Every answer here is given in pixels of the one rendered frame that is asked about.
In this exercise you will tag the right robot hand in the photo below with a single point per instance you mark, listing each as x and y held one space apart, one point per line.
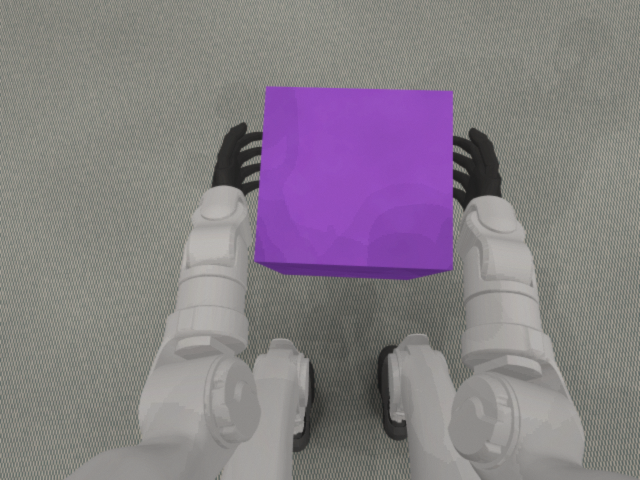
484 178

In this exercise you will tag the left robot upper arm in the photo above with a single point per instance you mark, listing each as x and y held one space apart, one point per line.
193 416

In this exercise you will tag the robot shin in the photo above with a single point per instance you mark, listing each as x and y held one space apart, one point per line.
413 339
286 344

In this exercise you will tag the carton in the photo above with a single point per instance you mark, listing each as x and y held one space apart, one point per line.
356 183

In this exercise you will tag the left robot forearm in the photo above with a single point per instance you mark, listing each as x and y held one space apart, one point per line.
209 315

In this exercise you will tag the right robot shin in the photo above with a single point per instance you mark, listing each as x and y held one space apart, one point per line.
413 339

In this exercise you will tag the right robot forearm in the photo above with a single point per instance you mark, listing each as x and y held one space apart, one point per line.
503 325

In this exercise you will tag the right robot upper arm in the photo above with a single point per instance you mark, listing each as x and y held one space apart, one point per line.
510 429

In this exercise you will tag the left robot hand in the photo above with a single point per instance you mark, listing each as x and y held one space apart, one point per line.
228 171

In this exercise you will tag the left robot shin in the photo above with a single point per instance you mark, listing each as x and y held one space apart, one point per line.
286 344

